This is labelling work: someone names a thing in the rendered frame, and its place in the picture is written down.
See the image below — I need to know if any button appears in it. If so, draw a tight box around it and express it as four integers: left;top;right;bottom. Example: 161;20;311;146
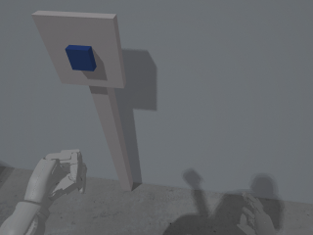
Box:
65;45;97;71

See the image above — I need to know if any robot left hand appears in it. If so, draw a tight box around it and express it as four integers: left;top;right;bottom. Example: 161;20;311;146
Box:
23;149;87;209

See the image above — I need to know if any robot right hand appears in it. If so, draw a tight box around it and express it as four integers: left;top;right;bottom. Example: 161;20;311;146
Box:
237;191;277;235

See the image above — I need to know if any left robot forearm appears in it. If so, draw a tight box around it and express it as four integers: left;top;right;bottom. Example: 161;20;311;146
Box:
0;200;50;235

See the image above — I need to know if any panel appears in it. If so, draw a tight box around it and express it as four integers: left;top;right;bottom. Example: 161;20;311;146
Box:
31;10;133;192

